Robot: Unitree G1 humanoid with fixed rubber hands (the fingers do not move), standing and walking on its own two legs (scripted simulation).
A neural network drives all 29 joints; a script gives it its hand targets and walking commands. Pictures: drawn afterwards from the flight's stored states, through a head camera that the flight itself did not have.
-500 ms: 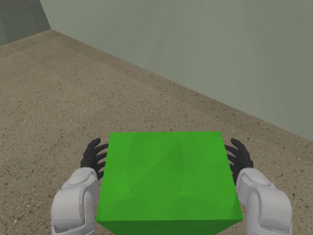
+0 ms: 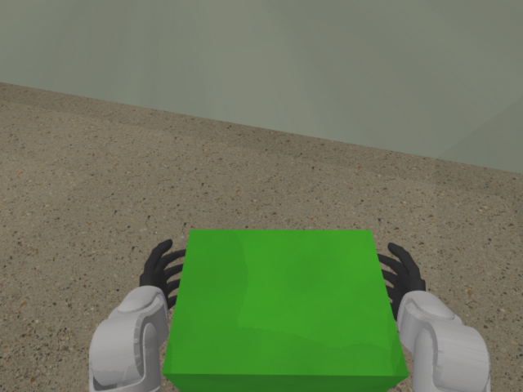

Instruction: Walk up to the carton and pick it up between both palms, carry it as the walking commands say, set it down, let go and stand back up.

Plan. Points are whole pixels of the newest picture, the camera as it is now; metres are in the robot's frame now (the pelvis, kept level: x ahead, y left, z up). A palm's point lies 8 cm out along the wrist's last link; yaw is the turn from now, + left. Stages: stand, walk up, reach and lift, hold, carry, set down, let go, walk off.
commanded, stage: carry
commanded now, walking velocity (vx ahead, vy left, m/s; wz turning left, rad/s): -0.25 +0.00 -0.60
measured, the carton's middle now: (279, 327) +0.24 -0.01 -0.01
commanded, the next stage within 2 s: none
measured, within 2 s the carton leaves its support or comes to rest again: neither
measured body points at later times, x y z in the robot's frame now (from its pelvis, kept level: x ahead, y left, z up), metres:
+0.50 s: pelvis -0.22 +0.00 +0.01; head -0.20 +0.02 +0.46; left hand +0.09 +0.11 +0.09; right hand +0.00 -0.22 +0.10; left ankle -0.13 +0.10 -0.73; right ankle -0.28 -0.13 -0.66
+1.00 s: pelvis -0.44 +0.05 +0.00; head -0.42 +0.06 +0.45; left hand -0.12 +0.04 +0.07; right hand -0.31 -0.24 +0.08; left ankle -0.41 +0.13 -0.73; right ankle -0.35 -0.13 -0.72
